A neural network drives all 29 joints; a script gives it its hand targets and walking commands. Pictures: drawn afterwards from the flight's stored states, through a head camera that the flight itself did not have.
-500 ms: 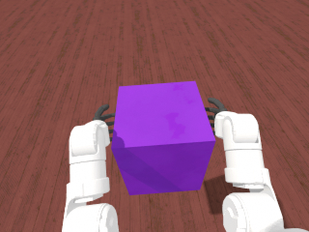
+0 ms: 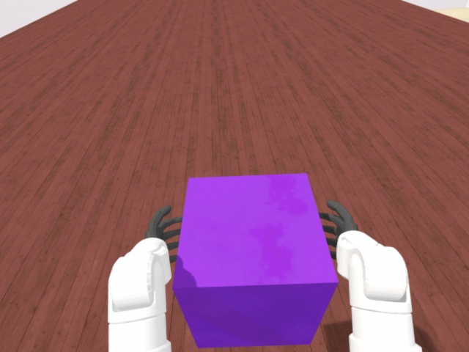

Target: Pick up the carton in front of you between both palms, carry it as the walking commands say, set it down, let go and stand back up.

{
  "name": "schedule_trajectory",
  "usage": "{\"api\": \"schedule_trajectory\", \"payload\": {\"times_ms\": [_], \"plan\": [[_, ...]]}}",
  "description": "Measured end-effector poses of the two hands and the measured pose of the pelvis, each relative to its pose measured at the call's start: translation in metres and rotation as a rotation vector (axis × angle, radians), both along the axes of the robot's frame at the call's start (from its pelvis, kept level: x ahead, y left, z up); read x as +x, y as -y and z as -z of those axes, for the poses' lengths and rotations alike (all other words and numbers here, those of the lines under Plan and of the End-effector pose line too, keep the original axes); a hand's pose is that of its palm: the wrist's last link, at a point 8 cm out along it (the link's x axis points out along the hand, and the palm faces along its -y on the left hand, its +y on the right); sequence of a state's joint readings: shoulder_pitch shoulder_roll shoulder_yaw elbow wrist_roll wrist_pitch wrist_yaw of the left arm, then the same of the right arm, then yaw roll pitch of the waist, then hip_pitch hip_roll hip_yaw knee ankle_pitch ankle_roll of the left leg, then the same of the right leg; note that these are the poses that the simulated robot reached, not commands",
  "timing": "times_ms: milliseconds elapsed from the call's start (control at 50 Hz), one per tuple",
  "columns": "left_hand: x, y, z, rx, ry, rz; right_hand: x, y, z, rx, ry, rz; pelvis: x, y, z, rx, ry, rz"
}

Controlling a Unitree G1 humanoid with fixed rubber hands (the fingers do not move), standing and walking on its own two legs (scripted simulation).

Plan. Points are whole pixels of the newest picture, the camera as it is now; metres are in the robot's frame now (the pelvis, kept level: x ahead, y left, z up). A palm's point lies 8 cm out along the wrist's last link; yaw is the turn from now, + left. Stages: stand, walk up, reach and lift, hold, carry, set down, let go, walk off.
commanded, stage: carry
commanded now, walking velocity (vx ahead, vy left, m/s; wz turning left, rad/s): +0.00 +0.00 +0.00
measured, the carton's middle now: (250, 263) +0.29 +0.00 +0.02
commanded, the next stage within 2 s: hold in 1.80 s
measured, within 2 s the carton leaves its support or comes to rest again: neither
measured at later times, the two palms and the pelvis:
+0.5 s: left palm (141, 272) +0.24 +0.17 +0.09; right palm (336, 258) +0.24 -0.13 +0.09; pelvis -0.02 +0.01 +0.00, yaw +1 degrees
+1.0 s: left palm (138, 302) +0.21 +0.18 +0.05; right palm (329, 288) +0.21 -0.12 +0.05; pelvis -0.06 +0.02 +0.00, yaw +1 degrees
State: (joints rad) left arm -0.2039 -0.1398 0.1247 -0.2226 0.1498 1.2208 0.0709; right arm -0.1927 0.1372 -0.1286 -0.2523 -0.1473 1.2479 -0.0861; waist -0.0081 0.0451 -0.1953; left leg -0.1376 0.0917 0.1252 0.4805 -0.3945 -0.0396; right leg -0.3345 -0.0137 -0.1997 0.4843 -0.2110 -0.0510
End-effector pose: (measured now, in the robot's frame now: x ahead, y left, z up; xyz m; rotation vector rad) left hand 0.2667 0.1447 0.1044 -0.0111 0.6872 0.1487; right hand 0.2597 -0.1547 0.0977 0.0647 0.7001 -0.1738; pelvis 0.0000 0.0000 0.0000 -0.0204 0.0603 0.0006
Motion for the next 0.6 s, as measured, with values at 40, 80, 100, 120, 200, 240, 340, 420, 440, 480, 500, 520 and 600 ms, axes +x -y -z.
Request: {"api": "schedule_trajectory", "payload": {"times_ms": [40,80,100,120,200,240,340,420,440,480,500,520,600], "plan": [[0.002,-0.004,0.003,-0.007,-0.003,-0.012,0.006,-0.004,0.001,-0.008,-0.003,-0.012,0.004,0.0,0.001,0.002,-0.003,-0.003],[0.003,-0.008,0.007,-0.013,-0.006,-0.023,0.011,-0.007,0.002,-0.015,-0.006,-0.025,0.006,-0.001,0.003,0.004,-0.006,-0.006],[0.002,-0.009,0.009,-0.015,-0.007,-0.028,0.012,-0.009,0.003,-0.017,-0.007,-0.03,0.007,-0.001,0.003,0.005,-0.006,-0.007],[0.002,-0.011,0.01,-0.017,-0.009,-0.033,0.013,-0.011,0.004,-0.019,-0.009,-0.035,0.007,-0.001,0.004,0.006,-0.007,-0.008],[-0.003,-0.017,0.015,-0.02,-0.011,-0.044,0.012,-0.016,0.008,-0.023,-0.011,-0.048,0.005,-0.004,0.006,0.01,-0.005,-0.011],[-0.005,-0.018,0.015,-0.02,-0.011,-0.045,0.009,-0.018,0.009,-0.024,-0.011,-0.049,0.003,-0.005,0.007,0.011,-0.003,-0.011],[-0.013,-0.019,0.014,-0.018,-0.005,-0.038,-0.001,-0.019,0.009,-0.023,-0.005,-0.044,-0.004,-0.009,0.007,0.013,0.006,-0.013],[-0.021,-0.02,0.012,-0.016,-0.002,-0.031,-0.011,-0.02,0.007,-0.023,-0.002,-0.038,-0.011,-0.011,0.006,0.015,0.013,-0.013],[-0.023,-0.02,0.011,-0.016,-0.002,-0.03,-0.013,-0.02,0.006,-0.023,-0.002,-0.037,-0.013,-0.012,0.006,0.015,0.015,-0.013],[-0.028,-0.021,0.011,-0.015,-0.004,-0.027,-0.018,-0.021,0.006,-0.023,-0.004,-0.036,-0.017,-0.013,0.005,0.016,0.018,-0.013],[-0.03,-0.021,0.012,-0.014,-0.006,-0.026,-0.021,-0.021,0.006,-0.024,-0.006,-0.036,-0.019,-0.013,0.005,0.016,0.02,-0.013],[-0.032,-0.022,0.012,-0.013,-0.009,-0.025,-0.023,-0.022,0.007,-0.025,-0.008,-0.037,-0.021,-0.014,0.004,0.017,0.021,-0.013],[-0.042,-0.024,0.017,-0.008,-0.023,-0.022,-0.033,-0.024,0.012,-0.032,-0.023,-0.044,-0.029,-0.016,0.003,0.019,0.025,-0.012]]}}
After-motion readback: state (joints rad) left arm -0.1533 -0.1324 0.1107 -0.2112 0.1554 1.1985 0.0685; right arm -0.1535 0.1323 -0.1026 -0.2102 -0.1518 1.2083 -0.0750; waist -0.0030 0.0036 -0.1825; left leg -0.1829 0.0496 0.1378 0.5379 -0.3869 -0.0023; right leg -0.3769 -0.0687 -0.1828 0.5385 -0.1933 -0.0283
